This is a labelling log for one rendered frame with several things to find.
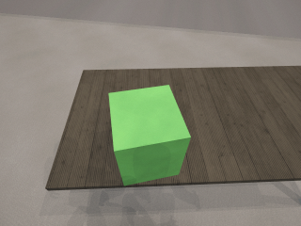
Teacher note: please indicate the table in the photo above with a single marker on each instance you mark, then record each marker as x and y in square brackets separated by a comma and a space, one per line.
[244, 124]

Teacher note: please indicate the carton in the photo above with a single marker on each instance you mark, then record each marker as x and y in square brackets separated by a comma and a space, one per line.
[150, 137]

